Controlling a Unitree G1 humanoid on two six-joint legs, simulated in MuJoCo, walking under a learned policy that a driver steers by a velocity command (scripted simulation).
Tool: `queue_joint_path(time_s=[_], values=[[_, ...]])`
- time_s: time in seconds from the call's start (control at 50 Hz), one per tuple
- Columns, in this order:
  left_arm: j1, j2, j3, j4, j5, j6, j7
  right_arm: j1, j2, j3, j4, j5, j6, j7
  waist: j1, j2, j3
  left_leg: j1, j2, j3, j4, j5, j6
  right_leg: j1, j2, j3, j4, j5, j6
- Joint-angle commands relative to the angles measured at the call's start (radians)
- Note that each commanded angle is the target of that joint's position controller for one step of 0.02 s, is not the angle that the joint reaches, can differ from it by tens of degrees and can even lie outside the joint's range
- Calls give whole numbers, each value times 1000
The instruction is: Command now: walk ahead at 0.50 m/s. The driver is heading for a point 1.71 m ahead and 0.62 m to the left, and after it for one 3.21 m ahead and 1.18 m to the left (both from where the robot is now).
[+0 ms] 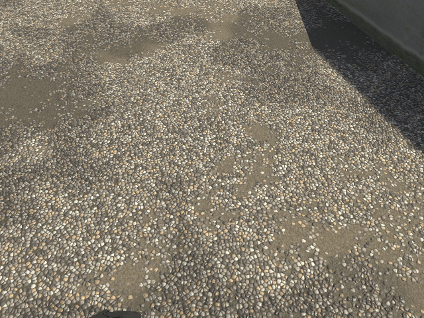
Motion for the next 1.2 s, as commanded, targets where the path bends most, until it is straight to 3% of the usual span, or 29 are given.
queue_joint_path(time_s=[0.02, 0.06, 0.1, 0.16, 0.18, 0.22, 0.26, 0.28, 0.32, 0.36, 0.42, 0.44, 0.48, 0.54, 0.58, 0.66, 0.7, 0.74, 0.76, 0.8, 0.84, 0.92, 0.96, 1.04, 1.08, 1.12, 1.14, 1.16, 1.2], values=[[-84, 70, 19, -87, -5, -16, 9, -47, -52, -15, -83, 0, -21, 0, -11, -14, -66, 79, 39, -60, -79, 158, 31, -55, -88, 109, -148, 195, -9], [-137, 66, 18, -113, -4, -17, -3, -106, -71, -17, -105, 1, -15, -2, 7, 11, -5, 47, 58, -87, -80, 334, 30, -83, -92, 77, -102, 366, -8], [-48, 67, 19, -79, 0, -19, 7, -36, -66, -21, -78, 0, -20, -3, -4, 5, -124, 107, 49, -67, -73, 189, 34, -30, -85, 95, -130, 220, -7], [-101, 72, 20, -97, -7, -11, 10, -59, -54, -14, -83, 1, -25, 1, -10, -17, -35, 65, 33, -58, -78, 141, 31, -72, -96, 124, -165, 172, -13], [-134, 68, 19, -114, -5, -15, -3, -107, -73, -17, -106, 1, -15, -1, 8, 14, 4, 44, 57, -88, -79, 336, 29, -92, -92, 77, -105, 358, -7], [-43, 66, 20, -78, 2, -20, 7, -31, -68, -21, -76, 0, -21, -3, -3, 11, -129, 111, 53, -73, -76, 201, 37, -27, -82, 90, -126, 216, -6], [-131, 65, 19, -111, 0, -20, -3, -101, -69, -17, -104, 1, -14, -2, 8, 14, -15, 51, 65, -96, -84, 351, 34, -77, -87, 69, -92, 367, -5], [-61, 64, 19, -85, -1, -19, 8, -46, -66, -20, -78, 0, -22, -2, -2, 8, -108, 96, 48, -71, -79, 182, 36, -30, -86, 97, -133, 214, -8], [-130, 66, 19, -112, -2, -17, -3, -105, -69, -16, -106, 1, -13, -2, 8, 10, -4, 45, 61, -91, -81, 343, 31, -86, -90, 70, -97, 366, -5], [-45, 65, 19, -78, 1, -20, 7, -36, -66, -21, -78, 0, -20, -3, -4, 5, -128, 106, 47, -69, -72, 191, 34, -23, -86, 90, -128, 226, -6], [-100, 72, 20, -97, -8, -12, 10, -59, -52, -13, -83, 0, -25, 2, -10, -20, -35, 64, 30, -58, -76, 139, 30, -72, -99, 124, -166, 173, -13], [-133, 68, 18, -114, -5, -15, -3, -108, -71, -17, -106, 0, -15, -1, 8, 11, 4, 42, 54, -87, -77, 333, 28, -91, -94, 75, -106, 359, -7], [-42, 66, 19, -78, 2, -20, 7, -31, -67, -21, -76, 0, -21, -2, -4, 9, -129, 109, 51, -74, -75, 198, 36, -27, -84, 88, -127, 215, -6], [-132, 65, 19, -113, -3, -18, -3, -107, -71, -17, -105, 1, -15, -2, 8, 15, -4, 44, 59, -94, -82, 342, 33, -81, -92, 70, -98, 362, -6], [-44, 65, 19, -78, 1, -19, 7, -36, -66, -20, -77, 0, -19, -2, -3, 8, -123, 103, 49, -73, -75, 194, 35, -28, -86, 87, -127, 219, -5], [-130, 67, 19, -114, -5, -16, -3, -107, -72, -17, -105, 1, -15, -1, 8, 12, 4, 41, 55, -91, -79, 339, 30, -89, -94, 71, -103, 359, -6], [-40, 65, 19, -78, 2, -21, 7, -30, -68, -20, -75, 0, -21, -2, -3, 10, -129, 108, 50, -76, -75, 203, 37, -25, -85, 85, -125, 217, -5], [-128, 64, 19, -110, 0, -20, -2, -101, -69, -16, -103, 1, -14, -2, 8, 12, -15, 48, 63, -98, -83, 353, 34, -75, -90, 64, -91, 367, -5], [-57, 63, 19, -84, 0, -19, 8, -46, -65, -19, -78, 1, -21, -2, -2, 7, -108, 93, 46, -74, -78, 185, 36, -29, -89, 91, -132, 213, -8], [-127, 66, 19, -111, -2, -17, -3, -105, -69, -16, -106, 0, -12, -2, 8, 9, -4, 42, 58, -94, -79, 345, 31, -84, -92, 65, -96, 365, -5], [-42, 65, 19, -78, 1, -21, 8, -36, -66, -20, -77, 0, -19, -2, -4, 5, -128, 103, 45, -72, -72, 193, 34, -22, -88, 85, -127, 225, -6], [-130, 67, 19, -114, -5, -16, -3, -109, -71, -16, -106, 0, -15, -1, 8, 10, 4, 39, 52, -90, -76, 335, 28, -91, -96, 70, -105, 357, -7], [-39, 65, 19, -78, 2, -21, 7, -32, -67, -20, -75, 0, -21, -2, -3, 10, -128, 106, 48, -78, -74, 199, 36, -26, -87, 83, -126, 212, -5], [-127, 67, 19, -113, -4, -16, -3, -108, -72, -16, -105, 1, -15, -1, 9, 16, 5, 38, 55, -96, -80, 345, 32, -88, -94, 65, -100, 355, -5], [-37, 64, 19, -77, 3, -21, 7, -31, -68, -20, -75, 0, -21, -2, -2, 13, -129, 105, 50, -81, -76, 207, 38, -23, -85, 79, -122, 215, -4], [-125, 64, 20, -110, 1, -21, -2, -102, -68, -16, -103, 1, -13, -2, 8, 12, -16, 46, 61, -102, -83, 356, 35, -73, -91, 59, -90, 367, -4], [-54, 63, 19, -84, 0, -19, 9, -47, -65, -19, -77, 1, -21, -2, -2, 8, -108, 91, 44, -78, -78, 187, 37, -27, -90, 86, -130, 213, -7], [-80, 70, 19, -89, -5, -15, 10, -55, -54, -14, -82, 3, -21, 0, -8, -10, -47, 62, 31, -68, -78, 160, 33, -58, -95, 98, -148, 191, -8], [-96, 60, 20, -102, 10, -22, -5, -91, -81, -22, -98, -3, -10, -2, 14, 22, -61, 67, 69, -109, -71, 389, 38, -57, -91, 53, -81, 394, -5]])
